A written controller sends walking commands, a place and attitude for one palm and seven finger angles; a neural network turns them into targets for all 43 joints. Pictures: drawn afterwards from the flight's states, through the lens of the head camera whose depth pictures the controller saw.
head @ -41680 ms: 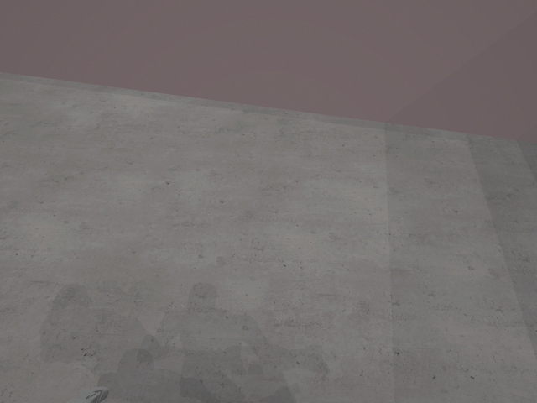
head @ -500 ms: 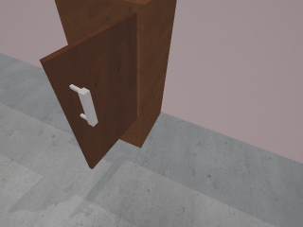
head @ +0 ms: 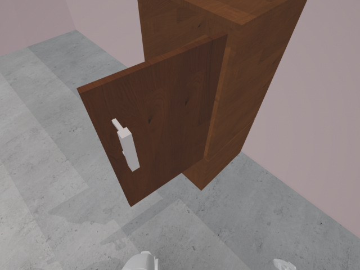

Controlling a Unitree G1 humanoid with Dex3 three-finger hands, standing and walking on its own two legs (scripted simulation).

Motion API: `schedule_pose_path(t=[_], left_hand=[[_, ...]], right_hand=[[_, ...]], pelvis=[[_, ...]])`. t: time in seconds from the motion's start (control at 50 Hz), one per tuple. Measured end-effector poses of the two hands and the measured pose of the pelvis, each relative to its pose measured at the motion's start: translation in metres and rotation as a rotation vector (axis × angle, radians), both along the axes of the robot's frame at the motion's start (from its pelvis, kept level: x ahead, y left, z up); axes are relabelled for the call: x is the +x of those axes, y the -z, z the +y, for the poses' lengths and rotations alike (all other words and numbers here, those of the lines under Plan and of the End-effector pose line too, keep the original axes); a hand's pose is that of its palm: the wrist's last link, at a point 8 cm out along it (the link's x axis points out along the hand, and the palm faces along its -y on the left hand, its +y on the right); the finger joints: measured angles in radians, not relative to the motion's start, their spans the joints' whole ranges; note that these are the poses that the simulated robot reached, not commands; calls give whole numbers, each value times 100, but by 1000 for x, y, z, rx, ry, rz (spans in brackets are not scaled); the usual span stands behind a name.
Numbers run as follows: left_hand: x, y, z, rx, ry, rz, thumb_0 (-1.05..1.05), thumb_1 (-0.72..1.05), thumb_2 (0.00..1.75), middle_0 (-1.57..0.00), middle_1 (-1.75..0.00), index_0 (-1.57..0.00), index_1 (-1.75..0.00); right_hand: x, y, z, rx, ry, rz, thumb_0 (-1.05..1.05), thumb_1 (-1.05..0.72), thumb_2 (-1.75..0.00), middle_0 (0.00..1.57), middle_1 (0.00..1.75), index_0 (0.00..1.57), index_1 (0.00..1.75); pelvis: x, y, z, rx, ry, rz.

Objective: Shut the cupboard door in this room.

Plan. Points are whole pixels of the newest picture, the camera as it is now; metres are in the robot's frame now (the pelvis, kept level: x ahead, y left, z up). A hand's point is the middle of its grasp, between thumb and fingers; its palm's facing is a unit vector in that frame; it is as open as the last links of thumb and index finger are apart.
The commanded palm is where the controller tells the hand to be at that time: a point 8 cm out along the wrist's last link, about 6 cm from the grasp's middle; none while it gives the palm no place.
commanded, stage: shuffle to correct the standing spot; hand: left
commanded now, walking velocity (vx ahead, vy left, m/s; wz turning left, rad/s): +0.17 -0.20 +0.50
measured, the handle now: (125, 145) +0.38 +0.16 +0.03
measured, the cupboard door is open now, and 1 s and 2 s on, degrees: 83 83 83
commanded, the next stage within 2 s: come to a stop and stand still in 1.32 s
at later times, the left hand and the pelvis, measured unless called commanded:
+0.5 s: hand (138, 259) +0.17 +0.12 -0.17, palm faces +0.18 -0.95 -0.25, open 7.4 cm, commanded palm none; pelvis +0.13 -0.10 -0.01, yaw +13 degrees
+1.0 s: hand out of the picture +0.13 +0.02 -0.19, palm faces +0.48 -0.85 -0.19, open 7.4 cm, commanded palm none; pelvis +0.18 -0.17 -0.01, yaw +29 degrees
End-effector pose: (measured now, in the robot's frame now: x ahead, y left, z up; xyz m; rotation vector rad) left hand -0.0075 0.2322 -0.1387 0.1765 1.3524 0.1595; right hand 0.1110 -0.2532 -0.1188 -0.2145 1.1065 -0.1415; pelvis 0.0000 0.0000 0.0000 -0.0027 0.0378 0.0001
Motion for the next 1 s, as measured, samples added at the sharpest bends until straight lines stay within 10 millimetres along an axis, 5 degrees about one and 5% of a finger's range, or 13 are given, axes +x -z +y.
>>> schedule_pose_path(t=[0.08,0.14,0.26,0.4,0.5,0.58,0.72,0.86,0.92,1.0], left_hand=[[-25,19,-5,-39,-79,124,1,92,90,-20,-30,-20,-30],[-21,25,-7,-52,-97,177,1,91,90,-20,-30,-20,-30],[39,10,-14,-41,-149,48,1,91,90,-20,-30,-20,-30],[110,-4,-40,-9,-148,-47,1,91,90,-20,-30,-20,-30],[161,-5,-68,48,-138,-136,1,91,90,-20,-30,-20,-30],[178,-16,-93,68,-183,-192,1,91,90,-20,-30,-20,-30],[179,-16,-129,60,-302,-218,0,92,90,-21,-30,-20,-30],[141,14,-150,7,-422,-148,0,92,90,-21,-30,-20,-30],[121,25,-159,-16,-454,-83,1,91,90,-20,-30,-20,-30],[106,16,-169,-15,-493,-41,1,91,90,-20,-30,-20,-30]], right_hand=[[71,4,12,-24,-100,-93,1,-91,-90,19,30,19,30],[89,4,16,-28,-117,-106,0,-91,-90,19,30,20,30],[75,4,7,-18,-143,63,0,-91,-90,20,30,20,30],[73,9,-43,-16,-115,189,1,-92,-90,20,30,20,30],[91,32,-92,-16,-107,237,1,-91,-90,20,30,20,30],[122,31,-114,-34,-149,255,1,-91,-90,20,30,20,30],[195,16,-110,-21,-280,178,1,-91,-90,19,30,19,30],[259,12,-74,-17,-427,54,1,-91,-90,19,30,20,30],[271,10,-68,-19,-465,7,1,-91,-90,20,30,20,30],[269,-1,-82,-42,-494,22,0,-91,-90,20,30,20,30]], pelvis=[[30,17,2,-23,-27,-15],[44,20,-2,-10,-43,-38],[71,2,-20,-18,-108,-44],[105,-3,-57,-12,-178,-16],[135,12,-96,3,-229,-9],[149,6,-115,17,-286,-22],[171,-1,-140,22,-387,-26],[180,12,-152,-9,-460,-36],[180,16,-158,3,-473,-48],[182,5,-173,-13,-501,-60]])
